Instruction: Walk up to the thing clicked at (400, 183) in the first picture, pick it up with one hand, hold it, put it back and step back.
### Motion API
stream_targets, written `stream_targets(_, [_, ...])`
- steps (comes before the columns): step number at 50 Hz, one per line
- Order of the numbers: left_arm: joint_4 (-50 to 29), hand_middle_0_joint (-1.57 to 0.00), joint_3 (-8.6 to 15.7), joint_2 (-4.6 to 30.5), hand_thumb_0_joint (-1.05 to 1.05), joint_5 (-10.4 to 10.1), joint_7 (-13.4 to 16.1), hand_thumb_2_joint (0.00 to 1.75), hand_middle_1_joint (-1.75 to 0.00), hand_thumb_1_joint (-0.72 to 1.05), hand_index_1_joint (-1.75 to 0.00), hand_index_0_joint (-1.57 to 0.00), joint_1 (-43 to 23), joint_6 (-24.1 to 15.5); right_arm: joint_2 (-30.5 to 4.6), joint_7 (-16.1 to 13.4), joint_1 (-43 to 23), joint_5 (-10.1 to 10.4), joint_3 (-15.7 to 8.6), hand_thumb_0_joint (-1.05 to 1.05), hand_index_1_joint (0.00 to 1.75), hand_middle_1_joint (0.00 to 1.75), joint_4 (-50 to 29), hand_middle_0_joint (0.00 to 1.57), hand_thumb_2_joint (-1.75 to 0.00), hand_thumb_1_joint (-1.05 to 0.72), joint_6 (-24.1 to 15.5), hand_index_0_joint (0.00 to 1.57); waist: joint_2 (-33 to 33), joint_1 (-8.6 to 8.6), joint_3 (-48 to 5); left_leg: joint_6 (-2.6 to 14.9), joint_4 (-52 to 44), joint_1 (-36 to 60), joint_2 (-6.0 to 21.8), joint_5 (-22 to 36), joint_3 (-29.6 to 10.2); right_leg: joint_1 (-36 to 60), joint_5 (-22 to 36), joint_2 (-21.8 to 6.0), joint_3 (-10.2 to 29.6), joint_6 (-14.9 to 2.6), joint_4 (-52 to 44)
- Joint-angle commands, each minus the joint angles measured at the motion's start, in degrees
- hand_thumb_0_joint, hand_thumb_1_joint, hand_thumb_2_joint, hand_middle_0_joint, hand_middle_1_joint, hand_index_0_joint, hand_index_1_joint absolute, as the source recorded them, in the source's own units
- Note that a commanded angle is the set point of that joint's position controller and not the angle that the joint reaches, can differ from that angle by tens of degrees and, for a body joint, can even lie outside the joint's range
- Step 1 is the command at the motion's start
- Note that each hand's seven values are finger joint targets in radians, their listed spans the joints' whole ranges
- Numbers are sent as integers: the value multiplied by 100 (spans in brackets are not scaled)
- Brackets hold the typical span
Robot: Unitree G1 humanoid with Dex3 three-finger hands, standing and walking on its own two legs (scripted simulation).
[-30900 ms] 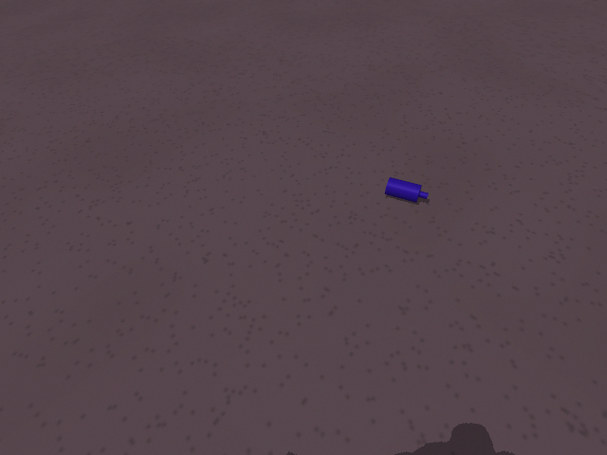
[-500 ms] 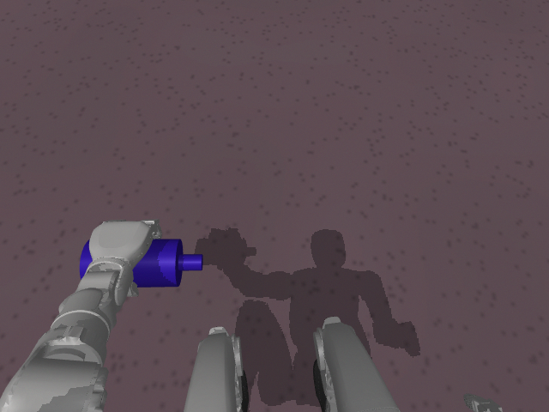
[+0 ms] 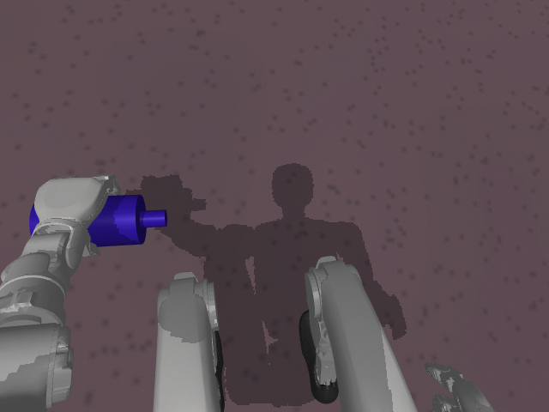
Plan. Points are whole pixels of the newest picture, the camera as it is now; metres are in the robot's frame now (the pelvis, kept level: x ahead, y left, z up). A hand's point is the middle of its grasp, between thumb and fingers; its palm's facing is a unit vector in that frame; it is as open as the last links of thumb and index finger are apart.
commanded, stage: crouch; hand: left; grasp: from above
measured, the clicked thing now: (106, 220) +0.41 +0.26 -0.20
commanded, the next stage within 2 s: lower in 0.70 s
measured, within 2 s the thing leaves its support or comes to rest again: neither
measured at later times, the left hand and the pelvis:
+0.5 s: hand (104, 221) +0.42 +0.28 -0.25, palm faces -0.49 -0.03 -0.87, open 11.1 cm; pelvis -0.01 -0.01 -0.07, yaw -2 degrees
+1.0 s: hand (108, 223) +0.43 +0.29 -0.29, palm faces -0.50 -0.03 -0.86, open 11.1 cm; pelvis -0.01 -0.01 -0.11, yaw -3 degrees
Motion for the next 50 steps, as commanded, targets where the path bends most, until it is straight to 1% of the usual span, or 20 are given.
stream_targets(1, [-1081,-108,505,1824,0,-72,485,108,-80,71,-82,-106,-2166,15,-1326,40,1277,-46,-455,0,30,30,-96,20,-90,-90,-67,20,1721,63,-4184,-7,-1088,3960,-26,1873,89,1057,1593,107,-381,-487,-913])
stream_targets(2, [-1034,-109,505,1799,0,-67,514,108,-79,71,-81,-107,-2136,47,-1299,56,1243,-50,-427,0,30,30,-112,20,-90,-91,-62,20,1735,113,-4117,-3,-1061,3914,-27,1850,94,952,1555,117,-390,-495,-856])
stream_targets(3, [-1110,-109,530,1883,0,-32,528,110,-79,71,-81,-107,-2250,51,-1331,74,1241,-60,-436,0,30,30,-126,20,-90,-90,-53,20,1845,60,-4209,-1,-1000,3850,-29,1814,122,955,1561,130,-397,-498,-806])
stream_targets(5, [-912,-108,480,1763,0,-4,512,108,-77,70,-79,-106,-2155,105,-1352,111,1230,-75,-434,0,30,30,-111,20,-90,-90,-51,20,1805,5,-4092,-14,-917,3788,-10,1875,64,806,1565,129,-448,-494,-667])
stream_targets(8, [-820,-108,560,1924,0,-21,491,111,-76,68,-79,-105,-2234,147,-1375,142,1219,-82,-413,0,30,30,-124,20,-90,-90,-44,20,1616,-8,-4033,44,-673,3451,-22,1829,124,859,1643,158,-435,-468,-590])
stream_targets(13, [-493,-104,502,1901,0,-107,404,102,-77,67,-78,-103,-2323,126,-1393,215,1188,-85,-380,0,30,30,-145,20,-90,-91,-88,20,1558,-70,-3680,52,-497,3030,-14,1461,111,604,1446,162,-482,-466,-366])
stream_targets(16, [-617,-105,639,2200,0,-92,352,103,-78,68,-79,-104,-2474,38,-1441,246,1183,-89,-375,0,30,30,-159,20,-90,-91,-82,20,1506,-82,-3801,71,-323,2755,-36,1315,161,658,1408,179,-472,-462,-230])
stream_targets(17, [-437,-107,636,2171,0,-90,331,104,-81,71,-81,-106,-2270,25,-1392,271,1220,-98,-326,0,30,30,-149,20,-90,-91,-84,20,1453,-57,-3722,90,-248,2657,-47,1316,198,760,1429,183,-456,-447,-256])
stream_targets(18, [-733,-106,702,2322,0,-98,333,104,-81,71,-82,-106,-2527,-42,-1411,273,1250,-115,-332,0,30,30,-117,20,-90,-91,-70,20,1365,-95,-3881,114,-144,2540,-48,1330,234,868,1483,207,-451,-432,-249])
stream_targets(19, [-432,-106,634,2234,0,-94,325,104,-79,69,-80,-105,-2347,-48,-1386,269,1181,-101,-320,0,30,30,-128,20,-90,-91,-70,20,1265,-78,-3854,132,-67,2408,-47,1288,265,891,1488,233,-434,-425,-224])
stream_targets(20, [-485,-107,668,2307,0,-81,318,102,-81,72,-81,-106,-2494,-89,-1405,280,1186,-121,-300,0,30,30,-123,20,-90,-91,-62,20,1272,-139,-3860,137,-13,2268,-63,1218,283,889,1448,226,-428,-416,-187])
stream_targets(24, [-360,-105,818,2524,0,-33,360,102,-81,70,-81,-105,-2517,-169,-1446,273,1178,-147,-301,0,30,30,-45,20,-90,-91,-59,20,1512,-55,-3736,95,64,2322,-42,1049,253,482,1217,227,-471,-461,16])
stream_targets(28, [-359,-106,820,2593,0,37,428,100,-78,70,-79,-105,-2518,-233,-1426,283,1128,-168,-259,0,30,30,-19,20,-90,-91,-25,20,1531,-22,-3730,90,181,2229,-35,984,269,380,1179,256,-511,-473,136])
stream_targets(29, [-389,-106,825,2615,0,63,434,102,-78,69,-79,-105,-2614,-242,-1461,283,1147,-181,-257,0,30,30,6,20,-90,-91,-17,20,1593,-88,-3778,93,240,2209,-43,1006,270,367,1207,251,-517,-469,193])
stream_targets(31, [-383,-104,839,2686,0,38,477,100,-78,68,-79,-103,-2692,-252,-1473,273,1103,-184,-248,0,30,30,7,20,-90,-91,-12,20,1558,-76,-3754,105,283,2079,-41,933,284,330,1182,262,-532,-463,232])
stream_targets(38, [-177,-103,801,2738,0,73,509,102,-78,65,-80,-102,-2689,-208,-1484,260,1121,-200,-191,0,30,30,83,20,-90,-91,-28,20,1605,-105,-3624,98,448,1939,-40,892,274,172,1156,264,-582,-475,413])
stream_targets(42, [-16,-105,670,2625,0,61,485,105,-73,62,-77,-102,-2767,-178,-1489,251,1056,-200,-142,0,30,30,99,20,-90,-91,-30,20,1604,-155,-3538,95,532,1926,-34,930,237,9,1205,279,-624,-483,520])
stream_targets(45, [335,-106,552,2518,0,113,447,102,-74,65,-77,-103,-2747,-185,-1494,277,1058,-220,-41,0,30,30,121,20,-90,-91,-34,20,1555,-254,-3289,90,626,1780,-57,1021,196,-87,1258,278,-675,-480,633])
stream_targets(48, [475,-108,510,2559,0,63,446,104,-74,67,-77,-105,-2835,-256,-1534,283,970,-223,15,0,30,30,114,20,-90,-90,-43,20,1434,-306,-3194,107,779,1609,-47,1040,173,-104,1305,302,-721,-462,734])
stream_targets(50, [514,-108,603,2680,0,82,488,99,-76,70,-78,-107,-2804,-321,-1548,301,959,-257,50,0,30,30,96,20,-90,-91,-60,20,1598,-300,-3102,99,849,1502,-63,1034,208,-68,1314,297,-725,-459,811])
